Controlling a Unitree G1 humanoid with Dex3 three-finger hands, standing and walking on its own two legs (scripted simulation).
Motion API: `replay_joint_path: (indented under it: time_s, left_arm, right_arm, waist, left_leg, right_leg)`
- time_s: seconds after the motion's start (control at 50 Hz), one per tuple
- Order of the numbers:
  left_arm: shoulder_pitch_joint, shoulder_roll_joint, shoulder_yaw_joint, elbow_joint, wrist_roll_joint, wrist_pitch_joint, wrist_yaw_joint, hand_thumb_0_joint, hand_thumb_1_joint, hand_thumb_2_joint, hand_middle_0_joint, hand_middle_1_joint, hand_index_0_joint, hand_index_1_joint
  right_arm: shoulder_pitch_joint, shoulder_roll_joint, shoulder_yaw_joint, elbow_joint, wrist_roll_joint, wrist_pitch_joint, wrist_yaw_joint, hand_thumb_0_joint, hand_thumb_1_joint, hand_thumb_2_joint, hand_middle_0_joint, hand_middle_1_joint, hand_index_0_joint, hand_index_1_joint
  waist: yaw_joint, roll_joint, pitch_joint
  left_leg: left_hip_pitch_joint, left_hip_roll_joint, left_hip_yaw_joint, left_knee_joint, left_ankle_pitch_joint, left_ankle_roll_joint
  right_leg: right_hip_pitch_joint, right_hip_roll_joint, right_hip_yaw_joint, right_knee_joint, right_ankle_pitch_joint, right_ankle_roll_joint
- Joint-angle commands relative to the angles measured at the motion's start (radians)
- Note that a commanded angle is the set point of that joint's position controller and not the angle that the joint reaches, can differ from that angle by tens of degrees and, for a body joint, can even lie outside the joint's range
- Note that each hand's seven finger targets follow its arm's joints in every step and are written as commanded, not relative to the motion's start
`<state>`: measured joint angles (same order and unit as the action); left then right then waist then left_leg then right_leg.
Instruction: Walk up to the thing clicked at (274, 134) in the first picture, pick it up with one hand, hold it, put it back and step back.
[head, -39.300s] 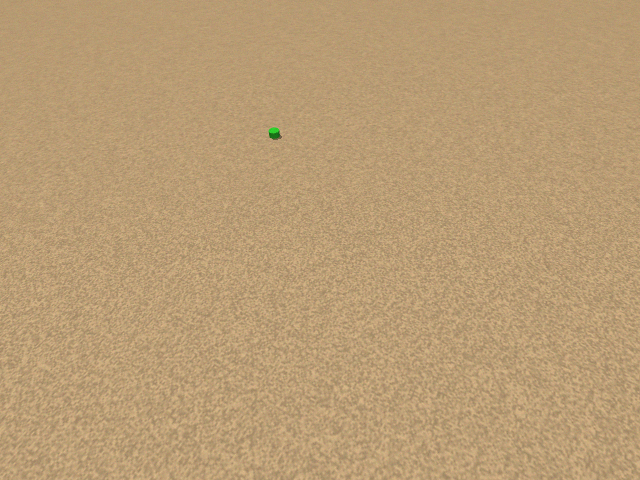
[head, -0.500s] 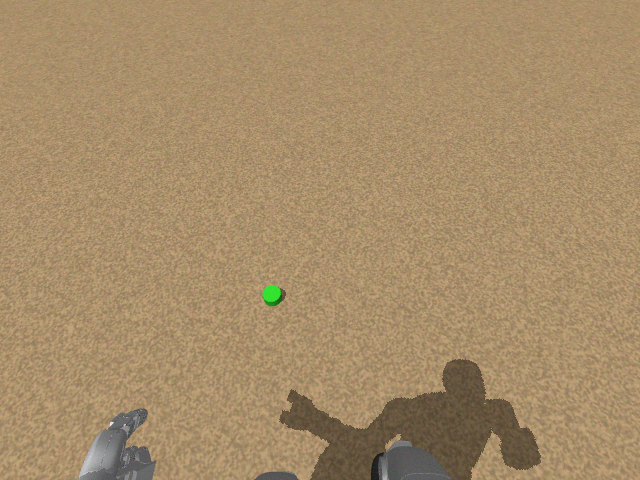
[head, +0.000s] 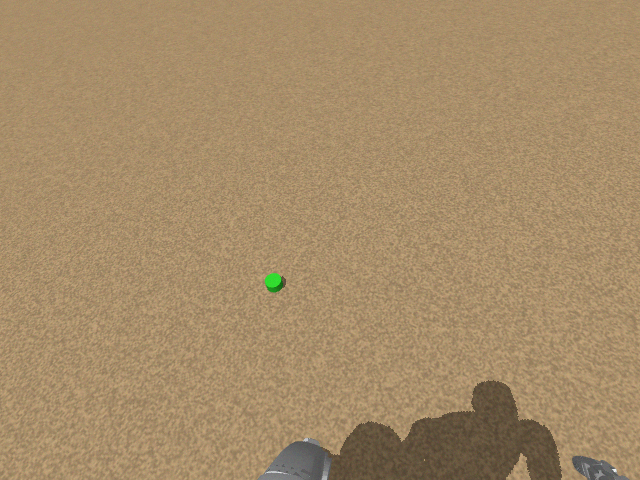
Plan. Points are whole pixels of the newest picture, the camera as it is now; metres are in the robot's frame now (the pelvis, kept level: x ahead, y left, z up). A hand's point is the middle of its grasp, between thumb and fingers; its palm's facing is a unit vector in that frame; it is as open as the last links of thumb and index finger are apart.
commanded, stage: step back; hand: left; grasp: from above
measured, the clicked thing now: (274, 282) +0.82 +0.33 -0.74
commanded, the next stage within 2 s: stand in 1.54 s
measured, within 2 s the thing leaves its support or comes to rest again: neither
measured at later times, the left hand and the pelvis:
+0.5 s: hand out of the picture -0.10 +0.25 -0.15, palm faces +0.05 -0.92 -0.39, open 7.4 cm; pelvis -0.17 -0.02 +0.00, yaw +3 degrees
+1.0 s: hand out of the picture -0.21 +0.26 -0.14, palm faces +0.07 -0.91 -0.40, open 7.4 cm; pelvis -0.24 -0.02 +0.01, yaw +5 degrees
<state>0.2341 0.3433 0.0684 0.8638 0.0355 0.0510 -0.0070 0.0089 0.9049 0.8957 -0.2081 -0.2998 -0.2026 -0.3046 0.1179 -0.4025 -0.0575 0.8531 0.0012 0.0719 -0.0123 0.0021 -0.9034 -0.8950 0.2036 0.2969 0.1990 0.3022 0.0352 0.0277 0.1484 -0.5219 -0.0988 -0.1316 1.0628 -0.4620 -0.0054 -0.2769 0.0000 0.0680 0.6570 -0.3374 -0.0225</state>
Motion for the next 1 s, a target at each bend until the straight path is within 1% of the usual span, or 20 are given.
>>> replay_joint_path:
  time_s: [0.0, 0.12, 0.18, 0.2, 0.22, 0.24, 0.26, 0.32, 0.42, 0.5, 0.54, 0.56, 0.58, 0.64, 0.74, 0.82, 0.84, 0.88, 0.9, 0.98]
  left_arm:
    - [-0.144, 0.264, 0.084, -0.138, 0.011, -0.042, 0.034, 0.000, 0.900, 0.900, -0.200, -0.300, -0.200, -0.300]
    - [-0.062, 0.267, 0.078, -0.146, 0.007, -0.020, 0.052, 0.000, 0.900, 0.900, -0.200, -0.300, -0.200, -0.300]
    - [-0.089, 0.272, 0.064, -0.158, -0.012, 0.000, 0.043, 0.000, 0.900, 0.900, -0.200, -0.300, -0.200, -0.300]
    - [-0.068, 0.239, 0.050, -0.163, -0.014, 0.006, 0.038, 0.000, 0.900, 0.900, -0.200, -0.300, -0.200, -0.300]
    - [-0.065, 0.206, 0.042, -0.168, -0.023, 0.006, 0.035, 0.000, 0.900, 0.900, -0.200, -0.300, -0.200, -0.300]
    - [-0.147, 0.241, 0.061, -0.180, -0.025, 0.005, 0.051, 0.000, 0.900, 0.900, -0.200, -0.300, -0.200, -0.300]
    - [-0.172, 0.262, 0.065, -0.169, -0.014, 0.005, 0.055, 0.000, 0.900, 0.900, -0.200, -0.300, -0.200, -0.300]
    - [-0.069, 0.245, 0.064, -0.106, -0.032, 0.004, 0.036, 0.000, 0.900, 0.900, -0.200, -0.300, -0.200, -0.300]
    - [-0.065, 0.205, 0.043, -0.101, -0.018, -0.034, 0.025, 0.000, 0.900, 0.900, -0.200, -0.300, -0.200, -0.300]
    - [0.065, 0.218, 0.055, 0.010, -0.004, -0.080, 0.037, 0.000, 0.900, 0.900, -0.200, -0.300, -0.200, -0.300]
    - [0.027, 0.342, 0.080, -0.005, 0.016, -0.094, 0.039, 0.000, 0.900, 0.900, -0.200, -0.300, -0.200, -0.300]
    - [-0.046, 0.410, 0.093, -0.038, 0.020, -0.092, 0.042, 0.000, 0.900, 0.900, -0.200, -0.300, -0.200, -0.300]
    - [-0.117, 0.382, 0.087, -0.047, 0.012, -0.094, 0.041, 0.000, 0.900, 0.900, -0.200, -0.300, -0.200, -0.300]
    - [-0.116, 0.283, 0.060, -0.023, 0.003, -0.102, 0.043, 0.000, 0.900, 0.900, -0.200, -0.300, -0.200, -0.300]
    - [0.004, 0.307, 0.072, 0.005, 0.010, -0.103, 0.031, 0.000, 0.900, 0.900, -0.200, -0.300, -0.200, -0.300]
    - [-0.040, 0.303, 0.059, -0.009, 0.002, -0.084, 0.018, 0.000, 0.900, 0.900, -0.200, -0.300, -0.200, -0.300]
    - [-0.026, 0.260, 0.042, -0.013, 0.002, -0.082, 0.016, 0.000, 0.900, 0.900, -0.200, -0.300, -0.200, -0.300]
    - [-0.069, 0.195, 0.023, -0.028, -0.020, -0.086, 0.018, 0.000, 0.900, 0.900, -0.200, -0.300, -0.200, -0.300]
    - [-0.123, 0.283, 0.048, -0.020, -0.005, -0.088, 0.025, 0.000, 0.900, 0.900, -0.200, -0.300, -0.200, -0.300]
    - [-0.039, 0.259, 0.041, 0.013, -0.015, -0.102, 0.001, 0.000, 0.900, 0.900, -0.200, -0.300, -0.200, -0.300]
  right_arm:
    - [0.066, -0.165, -0.036, -0.054, -0.001, -0.040, -0.023, 0.000, -0.900, -0.900, 0.200, 0.300, 0.200, 0.300]
    - [0.076, -0.143, -0.027, -0.069, -0.019, -0.056, -0.022, 0.000, -0.900, -0.900, 0.200, 0.300, 0.200, 0.300]
    - [0.173, -0.154, -0.046, -0.025, -0.029, -0.058, -0.018, 0.000, -0.900, -0.900, 0.200, 0.300, 0.200, 0.300]
    - [0.164, -0.192, -0.060, -0.027, -0.039, -0.058, -0.018, 0.000, -0.900, -0.900, 0.200, 0.300, 0.200, 0.300]
    - [0.138, -0.283, -0.080, -0.039, -0.052, -0.053, -0.015, 0.000, -0.900, -0.900, 0.200, 0.300, 0.200, 0.300]
    - [0.087, -0.366, -0.086, -0.067, -0.046, -0.049, -0.004, 0.000, -0.900, -0.900, 0.200, 0.300, 0.200, 0.300]
    - [0.027, -0.365, -0.090, -0.077, -0.047, -0.058, -0.011, 0.000, -0.900, -0.900, 0.200, 0.300, 0.200, 0.300]
    - [-0.053, -0.221, -0.046, -0.098, -0.054, -0.059, -0.019, 0.000, -0.900, -0.900, 0.200, 0.300, 0.200, 0.300]
    - [0.038, -0.209, -0.054, -0.069, -0.044, -0.053, -0.011, 0.000, -0.900, -0.900, 0.200, 0.300, 0.200, 0.300]
    - [0.019, -0.197, -0.045, -0.051, -0.033, -0.026, 0.000, 0.000, -0.900, -0.900, 0.200, 0.300, 0.200, 0.300]
    - [0.053, -0.102, -0.013, -0.076, -0.029, -0.033, 0.002, 0.000, -0.900, -0.900, 0.200, 0.300, 0.200, 0.300]
    - [-0.030, -0.158, -0.034, -0.080, -0.030, -0.032, -0.013, 0.000, -0.900, -0.900, 0.200, 0.300, 0.200, 0.300]
    - [-0.023, -0.199, -0.051, -0.052, -0.021, -0.036, -0.008, 0.000, -0.900, -0.900, 0.200, 0.300, 0.200, 0.300]
    - [-0.010, -0.161, -0.035, -0.017, -0.010, -0.045, 0.004, 0.000, -0.900, -0.900, 0.200, 0.300, 0.200, 0.300]
    - [-0.035, -0.151, -0.031, -0.014, -0.033, -0.069, 0.020, 0.000, -0.900, -0.900, 0.200, 0.300, 0.200, 0.300]
    - [0.060, -0.151, -0.052, 0.029, -0.035, -0.096, 0.029, 0.000, -0.900, -0.900, 0.200, 0.300, 0.200, 0.300]
    - [0.087, -0.164, -0.064, 0.041, -0.039, -0.104, 0.026, 0.000, -0.900, -0.900, 0.200, 0.300, 0.200, 0.300]
    - [0.161, -0.302, -0.097, 0.048, -0.048, -0.112, 0.022, 0.000, -0.900, -0.900, 0.200, 0.300, 0.200, 0.300]
    - [0.178, -0.320, -0.104, 0.049, -0.041, -0.111, 0.026, 0.000, -0.900, -0.900, 0.200, 0.300, 0.200, 0.300]
    - [0.087, -0.214, -0.072, 0.021, -0.040, -0.119, 0.024, 0.000, -0.900, -0.900, 0.200, 0.300, 0.200, 0.300]
  waist:
    - [-0.039, -0.172, -0.122]
    - [0.011, -0.249, -0.200]
    - [-0.025, -0.209, -0.246]
    - [-0.016, -0.116, -0.250]
    - [-0.014, 0.117, -0.236]
    - [-0.064, 0.208, -0.199]
    - [-0.063, 0.215, -0.147]
    - [0.013, 0.082, -0.157]
    - [-0.048, 0.166, -0.184]
    - [-0.010, 0.079, -0.238]
    - [-0.028, -0.201, -0.178]
    - [0.024, -0.186, -0.146]
    - [-0.007, -0.169, -0.087]
    - [-0.038, -0.136, -0.049]
    - [0.034, -0.192, -0.067]
    - [-0.021, -0.177, -0.109]
    - [-0.033, -0.114, -0.147]
    - [-0.083, 0.173, -0.155]
    - [-0.107, 0.077, -0.086]
    - [-0.039, 0.088, -0.043]
  left_leg:
    - [0.029, -0.046, -0.028, 0.165, 0.010, -0.015]
    - [0.087, 0.077, 0.072, -0.347, -0.049, -0.013]
    - [0.291, 0.065, 0.132, -0.684, 0.255, 0.014]
    - [0.373, 0.151, -0.009, -0.688, 0.320, 0.044]
    - [0.423, 0.361, -0.286, -0.701, 0.473, 0.138]
    - [0.240, 0.494, -0.390, -0.735, 0.486, 0.294]
    - [0.094, 0.545, -0.446, -0.767, 0.465, 0.347]
    - [0.192, 0.338, -0.092, -0.646, 0.612, 0.236]
    - [0.430, 0.315, -0.090, -0.592, 0.443, 0.227]
    - [0.299, 0.239, 0.012, -0.376, 0.325, 0.143]
    - [-0.091, 0.057, 0.030, -0.228, -0.088, 0.034]
    - [0.045, 0.115, -0.066, -0.161, -0.115, 0.006]
    - [0.158, 0.136, -0.080, -0.105, -0.072, 0.005]
    - [0.077, 0.047, -0.020, -0.093, 0.054, 0.005]
    - [0.073, 0.073, 0.044, -0.330, -0.014, -0.008]
    - [0.309, 0.060, 0.133, -0.661, 0.068, 0.022]
    - [0.448, 0.086, 0.058, -0.717, 0.124, 0.045]
    - [0.593, 0.415, -0.468, -0.832, -0.143, 0.213]
    - [0.440, 0.461, -0.516, -0.851, -0.218, 0.285]
    - [0.370, 0.316, -0.207, -0.805, 0.033, 0.200]
  right_leg:
    - [-0.019, -0.181, 0.117, -0.205, 0.402, -0.149]
    - [0.237, -0.252, 0.160, -0.111, 0.521, -0.167]
    - [0.145, -0.205, 0.115, 0.006, 0.481, -0.107]
    - [0.010, -0.154, 0.093, 0.053, 0.326, -0.062]
    - [-0.191, -0.008, -0.012, 0.227, -0.001, -0.006]
    - [-0.168, 0.059, 0.000, 0.400, -0.323, 0.016]
    - [-0.106, 0.032, 0.086, 0.551, -0.323, 0.016]
    - [-0.140, 0.091, 0.093, 0.625, -0.180, 0.005]
    - [-0.151, 0.019, 0.005, 0.159, -0.186, 0.036]
    - [0.172, 0.018, -0.022, -0.402, 0.066, 0.009]
    - [0.260, -0.230, 0.410, -0.340, 0.044, -0.065]
    - [-0.023, -0.396, 0.527, -0.351, 0.011, -0.219]
    - [-0.167, -0.386, 0.487, -0.366, -0.040, -0.223]
    - [-0.007, -0.205, 0.177, -0.273, 0.283, -0.128]
    - [0.125, -0.220, 0.217, -0.308, -0.014, -0.137]
    - [0.054, -0.211, 0.156, -0.219, -0.051, -0.132]
    - [-0.016, -0.167, 0.099, -0.105, 0.044, -0.092]
    - [-0.379, 0.037, -0.124, 0.227, -0.224, -0.002]
    - [-0.336, -0.030, -0.002, 0.291, -0.251, -0.005]
    - [-0.245, -0.054, -0.034, 0.209, -0.117, -0.002]
